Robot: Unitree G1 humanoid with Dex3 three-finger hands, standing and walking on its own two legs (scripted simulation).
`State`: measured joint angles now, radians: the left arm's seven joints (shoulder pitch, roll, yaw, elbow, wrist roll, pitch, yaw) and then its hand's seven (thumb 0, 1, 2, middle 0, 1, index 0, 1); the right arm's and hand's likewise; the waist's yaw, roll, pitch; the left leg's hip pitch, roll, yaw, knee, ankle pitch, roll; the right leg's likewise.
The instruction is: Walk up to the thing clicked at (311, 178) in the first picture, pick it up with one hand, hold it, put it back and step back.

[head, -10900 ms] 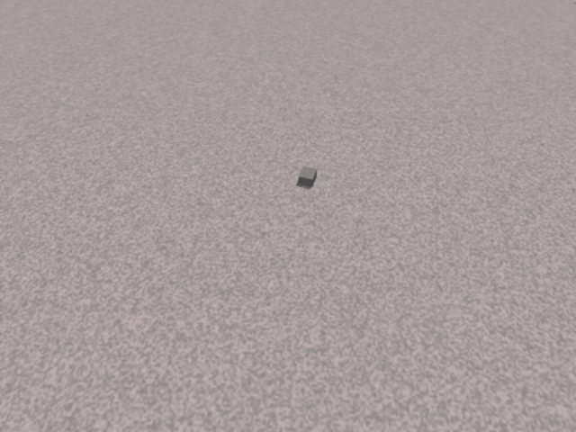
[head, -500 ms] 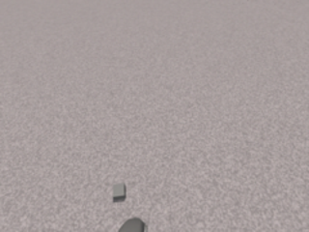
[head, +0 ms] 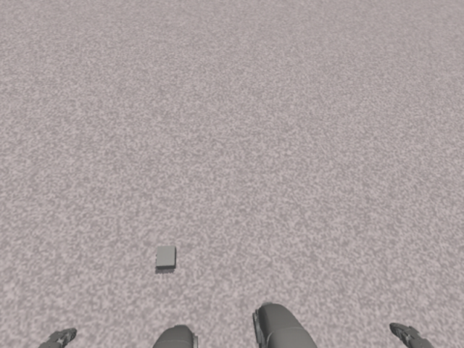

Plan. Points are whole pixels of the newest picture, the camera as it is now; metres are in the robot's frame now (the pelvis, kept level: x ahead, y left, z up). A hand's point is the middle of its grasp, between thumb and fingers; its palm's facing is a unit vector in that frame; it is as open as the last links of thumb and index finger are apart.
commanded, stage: walk up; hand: left
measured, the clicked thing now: (166, 257) +0.49 +0.22 -0.73
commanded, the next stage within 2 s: stand in 0.58 s
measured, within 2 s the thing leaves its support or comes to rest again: neither
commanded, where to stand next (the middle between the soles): +0.05 +0.00 m, yaw +2 degrees
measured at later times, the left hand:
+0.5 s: hand out of the picture +0.02 +0.25 -0.12, palm faces +0.04 -0.88 -0.47, open 7.4 cm
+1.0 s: hand out of the picture +0.01 +0.21 -0.13, palm faces +0.03 -0.95 -0.32, open 7.4 cm
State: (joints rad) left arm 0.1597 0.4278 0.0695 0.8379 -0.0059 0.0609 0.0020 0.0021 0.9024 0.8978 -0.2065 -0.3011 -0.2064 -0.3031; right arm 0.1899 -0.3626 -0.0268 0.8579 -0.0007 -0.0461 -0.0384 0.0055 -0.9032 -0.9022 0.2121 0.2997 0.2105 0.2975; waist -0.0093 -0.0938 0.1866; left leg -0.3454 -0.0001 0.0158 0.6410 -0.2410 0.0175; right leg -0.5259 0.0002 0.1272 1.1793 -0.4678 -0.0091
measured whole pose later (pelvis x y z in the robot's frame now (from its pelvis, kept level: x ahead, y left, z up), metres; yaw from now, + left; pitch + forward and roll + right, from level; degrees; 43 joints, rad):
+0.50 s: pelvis -0.06 -0.03 +0.00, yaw +3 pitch -1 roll +2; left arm 0.21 0.37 0.07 0.82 0.05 -0.02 0.00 0.00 0.90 0.90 -0.21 -0.30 -0.21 -0.30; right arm 0.22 -0.42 -0.05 0.92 0.00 0.03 0.02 0.01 -0.91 -0.90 0.21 0.30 0.21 0.30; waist 0.03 0.06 0.11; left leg -0.34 -0.05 -0.05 0.91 -0.56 0.01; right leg -0.41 -0.08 0.00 0.73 -0.31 -0.03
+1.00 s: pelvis -0.06 -0.03 +0.02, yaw +3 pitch -4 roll +1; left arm 0.16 0.32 0.01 1.02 0.01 -0.01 -0.02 0.01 0.90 0.90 -0.21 -0.30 -0.21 -0.30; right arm 0.14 -0.35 -0.02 1.01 0.00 -0.02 0.01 0.01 -0.91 -0.90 0.21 0.30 0.21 0.30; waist 0.00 0.00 0.08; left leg -0.10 0.01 0.00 0.46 -0.29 -0.01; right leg -0.24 -0.01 0.01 0.47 -0.17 0.00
